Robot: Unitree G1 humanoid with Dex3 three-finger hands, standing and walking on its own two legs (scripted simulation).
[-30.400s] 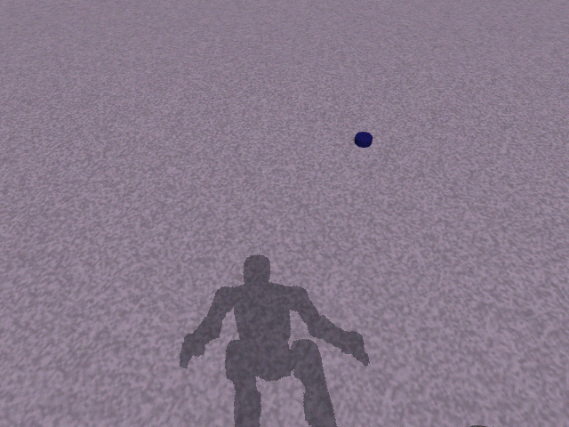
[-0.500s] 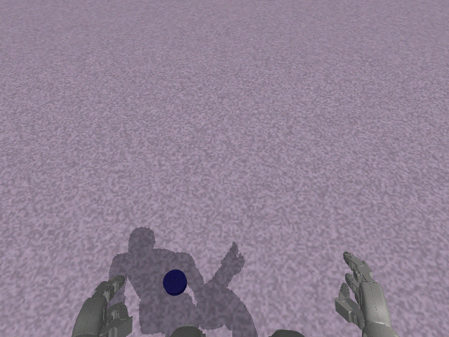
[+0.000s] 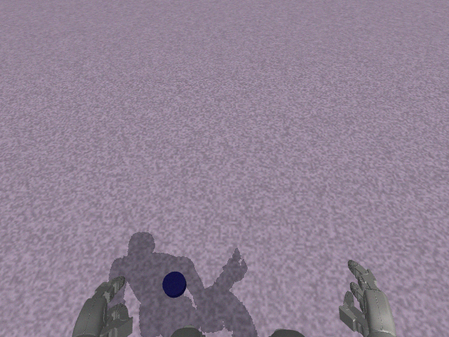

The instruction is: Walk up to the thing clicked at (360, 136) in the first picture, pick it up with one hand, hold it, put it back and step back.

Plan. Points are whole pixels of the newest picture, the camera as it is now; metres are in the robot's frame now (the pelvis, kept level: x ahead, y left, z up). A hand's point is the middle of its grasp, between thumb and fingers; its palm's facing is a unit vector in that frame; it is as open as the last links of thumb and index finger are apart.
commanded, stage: home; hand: left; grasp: from above
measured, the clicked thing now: (174, 284) +0.43 +0.23 -0.70
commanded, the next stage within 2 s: stand in 1.12 s
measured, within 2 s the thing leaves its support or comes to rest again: neither
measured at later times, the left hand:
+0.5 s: hand (128, 323) +0.16 +0.18 -0.04, palm faces +0.05 -0.98 -0.21, open 7.4 cm
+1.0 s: hand (129, 320) +0.17 +0.18 -0.04, palm faces +0.05 -0.98 -0.21, open 7.4 cm
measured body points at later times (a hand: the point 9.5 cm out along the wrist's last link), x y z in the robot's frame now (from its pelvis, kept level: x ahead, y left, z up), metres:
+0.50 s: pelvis +0.00 +0.00 +0.00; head +0.01 +0.00 +0.45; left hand +0.16 +0.23 -0.03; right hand +0.16 -0.24 -0.07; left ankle +0.03 +0.13 -0.68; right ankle +0.00 -0.14 -0.68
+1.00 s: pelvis +0.01 +0.00 +0.00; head +0.02 +0.00 +0.45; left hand +0.16 +0.23 -0.03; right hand +0.17 -0.25 -0.06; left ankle +0.03 +0.13 -0.68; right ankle +0.00 -0.14 -0.68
